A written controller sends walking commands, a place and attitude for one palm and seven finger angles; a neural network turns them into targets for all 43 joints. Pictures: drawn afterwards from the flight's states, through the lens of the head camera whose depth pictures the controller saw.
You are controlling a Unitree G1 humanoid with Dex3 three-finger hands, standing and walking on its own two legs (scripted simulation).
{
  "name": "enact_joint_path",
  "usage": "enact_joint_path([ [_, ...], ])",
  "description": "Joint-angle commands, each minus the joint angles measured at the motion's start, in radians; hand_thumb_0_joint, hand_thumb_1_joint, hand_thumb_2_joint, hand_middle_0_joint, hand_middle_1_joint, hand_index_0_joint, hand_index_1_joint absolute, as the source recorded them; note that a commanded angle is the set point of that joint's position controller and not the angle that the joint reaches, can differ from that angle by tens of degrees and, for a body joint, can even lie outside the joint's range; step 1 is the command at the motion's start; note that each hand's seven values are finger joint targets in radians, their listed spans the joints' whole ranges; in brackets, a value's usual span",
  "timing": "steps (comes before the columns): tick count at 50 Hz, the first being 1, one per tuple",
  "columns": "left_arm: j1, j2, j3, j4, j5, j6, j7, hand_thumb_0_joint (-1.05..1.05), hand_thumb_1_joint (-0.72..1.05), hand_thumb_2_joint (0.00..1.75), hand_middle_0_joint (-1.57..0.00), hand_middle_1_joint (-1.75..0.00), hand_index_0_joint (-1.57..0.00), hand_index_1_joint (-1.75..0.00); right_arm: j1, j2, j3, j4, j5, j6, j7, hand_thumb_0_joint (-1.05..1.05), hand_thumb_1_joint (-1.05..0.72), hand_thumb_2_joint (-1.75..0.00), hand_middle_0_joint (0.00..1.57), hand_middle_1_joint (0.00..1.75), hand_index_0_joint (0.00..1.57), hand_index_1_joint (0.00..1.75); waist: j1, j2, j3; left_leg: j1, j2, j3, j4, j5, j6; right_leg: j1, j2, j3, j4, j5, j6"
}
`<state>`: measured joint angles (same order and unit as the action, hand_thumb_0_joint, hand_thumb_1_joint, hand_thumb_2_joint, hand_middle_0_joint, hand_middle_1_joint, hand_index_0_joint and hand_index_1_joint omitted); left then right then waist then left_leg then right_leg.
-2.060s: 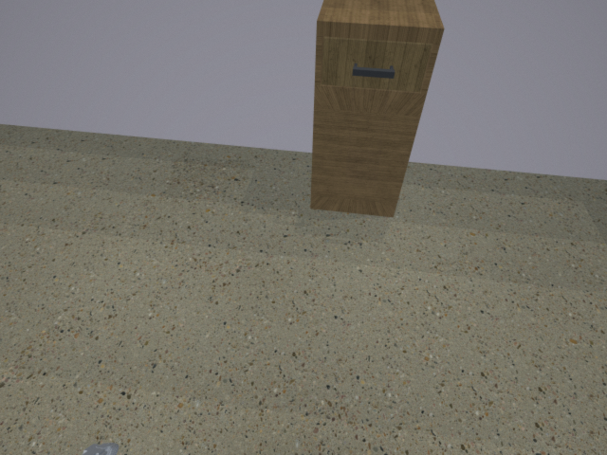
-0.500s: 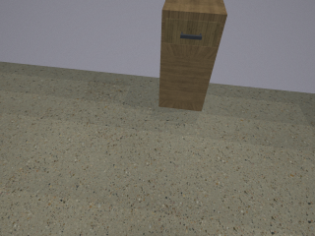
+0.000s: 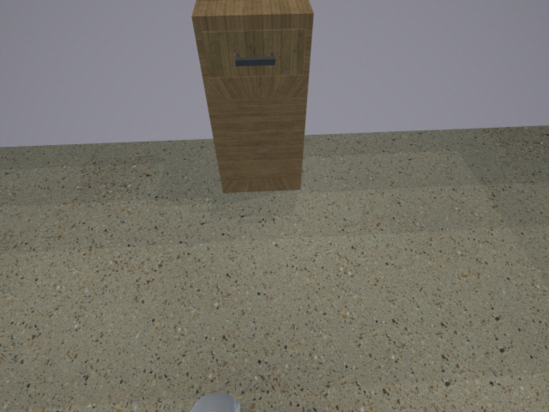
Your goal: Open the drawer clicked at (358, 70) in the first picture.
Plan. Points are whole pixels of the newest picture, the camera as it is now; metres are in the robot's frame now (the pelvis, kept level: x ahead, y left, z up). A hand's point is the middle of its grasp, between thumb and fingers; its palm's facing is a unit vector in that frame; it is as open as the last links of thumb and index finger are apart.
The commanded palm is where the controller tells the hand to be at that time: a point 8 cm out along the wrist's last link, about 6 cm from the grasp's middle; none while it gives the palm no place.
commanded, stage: walk to a spot facing it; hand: left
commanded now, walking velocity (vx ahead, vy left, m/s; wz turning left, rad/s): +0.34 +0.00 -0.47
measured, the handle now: (255, 58) +1.21 +0.18 -0.06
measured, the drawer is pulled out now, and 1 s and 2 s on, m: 0.00 0.00 0.00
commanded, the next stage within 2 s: turn to face it in 0.94 s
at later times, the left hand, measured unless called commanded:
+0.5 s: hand (159, 321) +0.30 +0.26 -0.17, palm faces -0.21 -0.96 -0.20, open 7.4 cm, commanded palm none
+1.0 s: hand (278, 221) +0.57 +0.05 -0.17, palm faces -0.59 -0.78 -0.20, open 7.4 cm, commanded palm none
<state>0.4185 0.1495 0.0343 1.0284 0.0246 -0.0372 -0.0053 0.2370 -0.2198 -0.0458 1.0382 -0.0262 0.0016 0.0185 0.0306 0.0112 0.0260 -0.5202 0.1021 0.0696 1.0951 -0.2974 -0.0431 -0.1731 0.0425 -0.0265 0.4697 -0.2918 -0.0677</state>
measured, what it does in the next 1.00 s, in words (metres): walks ahead, turning right: left foot, then right foot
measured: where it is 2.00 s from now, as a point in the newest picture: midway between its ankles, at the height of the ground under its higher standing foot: (310, 350)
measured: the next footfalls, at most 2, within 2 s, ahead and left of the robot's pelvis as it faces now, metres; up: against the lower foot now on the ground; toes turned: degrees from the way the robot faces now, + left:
left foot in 0.28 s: +0.26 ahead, +0.15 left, +0.00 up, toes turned -2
right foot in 0.84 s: +0.40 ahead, -0.14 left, +0.00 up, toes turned -37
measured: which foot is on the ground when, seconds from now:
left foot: up 0.00-0.26, down 0.28-0.86, up 0.88-1.00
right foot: down 0.00-0.28, up 0.30-0.82, down 0.84-1.00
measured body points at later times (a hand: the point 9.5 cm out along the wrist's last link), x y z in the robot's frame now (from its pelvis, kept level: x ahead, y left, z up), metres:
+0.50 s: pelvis +0.20 +0.07 +0.00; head +0.22 +0.09 +0.45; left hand +0.31 +0.31 -0.16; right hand +0.19 -0.18 -0.13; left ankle +0.22 +0.15 -0.74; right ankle +0.15 -0.06 -0.64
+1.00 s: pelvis +0.37 -0.03 -0.01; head +0.40 -0.06 +0.43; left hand +0.60 +0.09 -0.15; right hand +0.22 -0.22 -0.17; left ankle +0.40 +0.13 -0.64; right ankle +0.37 -0.12 -0.74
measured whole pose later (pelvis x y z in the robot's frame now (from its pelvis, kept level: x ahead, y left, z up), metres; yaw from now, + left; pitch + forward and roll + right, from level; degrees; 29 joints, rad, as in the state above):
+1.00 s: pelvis +0.37 -0.03 -0.01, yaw -34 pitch +0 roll +0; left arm 0.13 0.19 0.05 0.92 0.01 -0.02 -0.01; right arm 0.31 -0.17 -0.04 1.01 -0.02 -0.01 -0.01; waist -0.06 0.00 0.11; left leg -0.47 0.18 0.07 1.28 -0.39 -0.07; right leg -0.35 0.04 -0.09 0.59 -0.24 -0.08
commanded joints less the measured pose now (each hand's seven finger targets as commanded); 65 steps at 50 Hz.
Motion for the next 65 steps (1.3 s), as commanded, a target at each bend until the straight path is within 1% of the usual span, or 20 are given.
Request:
enact_joint_path([
  [1,0.052,0.184,0.046,-0.035,-0.002,-0.034,0.011,0.00,0.90,0.90,-0.20,-0.30,-0.20,-0.30,-0.107,-0.049,-0.026,-0.134,0.004,-0.034,-0.001,0.00,-0.90,-0.90,0.20,0.30,0.20,0.30,-0.007,-0.100,0.061,-0.146,0.026,-0.025,-0.069,0.108,-0.021,0.007,-0.245,0.306,-0.286,0.078,-0.122],
  [9,0.077,0.189,0.054,-0.017,0.005,-0.027,0.021,0.00,0.90,0.90,-0.20,-0.30,-0.20,-0.30,-0.243,-0.023,-0.018,-0.207,0.012,-0.062,0.003,0.00,-0.90,-0.90,0.20,0.30,0.20,0.30,0.035,-0.154,0.059,-0.041,-0.028,0.014,-0.384,0.074,0.001,0.093,-0.233,0.298,-0.187,0.336,-0.101],
  [12,0.013,0.202,0.064,-0.033,0.000,-0.023,0.022,0.00,0.90,0.90,-0.20,-0.30,-0.20,-0.30,-0.050,-0.067,-0.028,-0.148,0.011,-0.078,-0.018,0.00,-0.90,-0.90,0.20,0.30,0.20,0.30,-0.063,-0.116,-0.026,0.321,-0.066,0.029,-0.597,0.105,0.025,-0.001,-0.174,0.256,0.029,0.478,-0.059],
  [13,0.016,0.169,0.065,-0.043,-0.008,-0.023,0.016,0.00,0.90,0.90,-0.20,-0.30,-0.20,-0.30,0.111,-0.139,-0.044,-0.102,0.004,-0.082,-0.035,0.00,-0.90,-0.90,0.20,0.30,0.20,0.30,-0.121,-0.014,-0.121,0.619,0.025,-0.056,-0.622,0.114,0.052,-0.161,-0.116,0.215,0.231,0.386,-0.026],
  [14,0.054,0.112,0.062,-0.063,-0.020,-0.018,0.001,0.00,0.90,0.90,-0.20,-0.30,-0.20,-0.30,0.245,-0.268,-0.072,-0.071,-0.010,-0.086,-0.042,0.00,-0.90,-0.90,0.20,0.30,0.20,0.30,-0.146,0.291,-0.241,0.808,0.360,-0.459,-0.704,0.080,0.155,-0.385,0.023,0.056,0.587,-0.160,0.033],
  [15,-0.015,0.121,0.061,-0.094,-0.012,-0.026,-0.003,0.00,0.90,0.90,-0.20,-0.30,-0.20,-0.30,0.272,-0.259,-0.062,-0.069,0.000,-0.073,-0.039,0.00,-0.90,-0.90,0.20,0.30,0.20,0.30,-0.153,0.222,-0.183,0.703,0.442,-0.579,-0.816,0.000,0.218,-0.452,0.008,0.076,0.770,-0.284,0.029],
  [18,-0.119,0.114,0.064,-0.097,0.008,0.001,-0.025,0.00,0.90,0.90,-0.20,-0.30,-0.20,-0.30,0.064,-0.089,-0.025,-0.107,0.002,-0.083,-0.039,0.00,-0.90,-0.90,0.20,0.30,0.20,0.30,-0.064,0.123,0.065,0.339,0.337,-0.345,-0.916,-0.189,0.162,-0.499,-0.132,0.066,0.876,-0.072,0.043],
  [21,-0.076,0.076,0.063,-0.092,0.013,0.040,-0.039,0.00,0.90,0.90,-0.20,-0.30,-0.20,-0.30,0.041,-0.056,-0.017,-0.093,0.005,-0.101,-0.046,0.00,-0.90,-0.90,0.20,0.30,0.20,0.30,-0.008,0.124,0.037,0.289,0.254,-0.077,-0.900,0.049,0.131,-0.440,-0.155,0.038,0.800,0.035,0.066],
  [29,-0.274,0.068,0.053,-0.169,0.016,0.061,-0.053,0.00,0.90,0.90,-0.20,-0.30,-0.20,-0.30,0.161,-0.074,-0.021,-0.045,0.010,-0.109,-0.045,0.00,-0.90,-0.90,0.20,0.30,0.20,0.30,-0.035,0.074,0.069,0.474,0.249,0.094,-0.902,0.295,0.152,-0.592,-0.178,-0.017,0.570,0.191,0.101],
  [37,-0.455,0.074,0.037,-0.219,0.007,0.044,-0.052,0.00,0.90,0.90,-0.20,-0.30,-0.20,-0.30,0.259,-0.110,-0.025,-0.008,-0.006,-0.083,-0.041,0.00,-0.90,-0.90,0.20,0.30,0.20,0.30,-0.088,0.105,0.087,0.587,0.270,0.216,-0.787,0.613,0.136,-0.445,-0.095,-0.122,0.246,0.083,0.034],
  [39,-0.374,0.097,0.042,-0.200,0.008,0.033,-0.049,0.00,0.90,0.90,-0.20,-0.30,-0.20,-0.30,0.242,-0.136,-0.030,-0.019,-0.003,-0.079,-0.041,0.00,-0.90,-0.90,0.20,0.30,0.20,0.30,-0.045,0.132,0.022,0.613,0.267,0.262,-0.618,0.894,0.120,-0.308,-0.036,-0.161,0.190,0.012,-0.001],
  [41,-0.113,0.181,0.069,-0.123,0.011,0.007,-0.038,0.00,0.90,0.90,-0.20,-0.30,-0.20,-0.30,0.208,-0.160,-0.032,-0.050,0.012,-0.073,-0.031,0.00,-0.90,-0.90,0.20,0.30,0.20,0.30,0.083,0.083,-0.154,0.419,0.230,0.289,-0.212,0.850,0.052,0.159,-0.019,-0.153,0.051,0.133,-0.043],
  [42,0.004,0.306,0.092,-0.101,0.008,-0.005,-0.021,0.00,0.90,0.90,-0.20,-0.30,-0.20,-0.30,0.229,-0.093,-0.019,-0.089,0.029,-0.070,-0.020,0.00,-0.90,-0.90,0.20,0.30,0.20,0.30,0.114,-0.128,-0.288,0.043,0.102,0.262,0.104,0.063,-0.004,0.507,-0.307,0.252,0.046,0.351,-0.146],
  [43,0.051,0.383,0.105,-0.082,-0.022,0.001,-0.009,0.00,0.90,0.90,-0.20,-0.30,-0.20,-0.30,0.153,-0.060,-0.014,-0.130,0.030,-0.071,-0.035,0.00,-0.90,-0.90,0.20,0.30,0.20,0.30,0.110,-0.176,-0.324,-0.171,0.003,0.125,0.383,-0.346,-0.031,0.563,-0.493,0.549,-0.010,0.721,-0.254],
  [44,0.011,0.368,0.101,-0.105,-0.027,0.005,-0.002,0.00,0.90,0.90,-0.20,-0.30,-0.20,-0.30,0.116,-0.089,-0.020,-0.142,0.025,-0.074,-0.040,0.00,-0.90,-0.90,0.20,0.30,0.20,0.30,0.100,-0.121,-0.283,-0.161,0.045,-0.013,0.377,-0.235,-0.014,0.432,-0.447,0.461,-0.045,0.679,-0.227],
  [46,-0.146,0.277,0.078,-0.142,-0.025,0.005,0.006,0.00,0.90,0.90,-0.20,-0.30,-0.20,-0.30,0.067,-0.084,-0.025,-0.133,0.010,-0.051,-0.038,0.00,-0.90,-0.90,0.20,0.30,0.20,0.30,0.017,-0.061,-0.090,-0.123,0.107,-0.049,0.299,-0.100,-0.023,0.109,-0.375,0.360,-0.129,0.414,-0.173],
  [49,-0.239,0.231,0.068,-0.156,-0.006,-0.010,0.011,0.00,0.90,0.90,-0.20,-0.30,-0.20,-0.30,0.144,-0.045,-0.021,-0.099,-0.001,-0.018,-0.035,0.00,-0.90,-0.90,0.20,0.30,0.20,0.30,-0.075,-0.073,-0.056,-0.005,0.092,-0.025,0.130,-0.046,-0.040,-0.106,-0.270,0.193,-0.158,0.412,-0.123],
  [59,-0.157,0.169,0.036,-0.088,-0.003,-0.010,0.024,0.00,0.90,0.90,-0.20,-0.30,-0.20,-0.30,-0.020,0.002,0.007,-0.107,0.016,-0.024,-0.022,0.00,-0.90,-0.90,0.20,0.30,0.20,0.30,-0.033,-0.153,-0.063,0.132,-0.011,-0.005,-0.340,0.037,-0.010,-0.041,-0.238,0.133,-0.137,0.464,-0.091],
  [62,-0.138,0.158,0.027,-0.057,-0.011,0.004,0.033,0.00,0.90,0.90,-0.20,-0.30,-0.20,-0.30,0.011,-0.019,0.011,-0.070,0.014,-0.034,-0.021,0.00,-0.90,-0.90,0.20,0.30,0.20,0.30,-0.041,-0.091,-0.046,0.317,-0.035,-0.017,-0.602,0.224,0.005,-0.043,-0.210,0.065,-0.050,0.347,-0.019],
  [65,-0.046,0.099,0.013,-0.060,-0.018,0.024,0.037,0.00,0.90,0.90,-0.20,-0.30,-0.20,-0.30,0.050,-0.168,-0.012,-0.075,0.004,-0.023,-0.028,0.00,-0.90,-0.90,0.20,0.30,0.20,0.30,-0.028,0.282,-0.077,0.446,0.277,-0.425,-0.752,0.605,0.204,-0.239,-0.065,-0.060,0.331,-0.306,0.110],
])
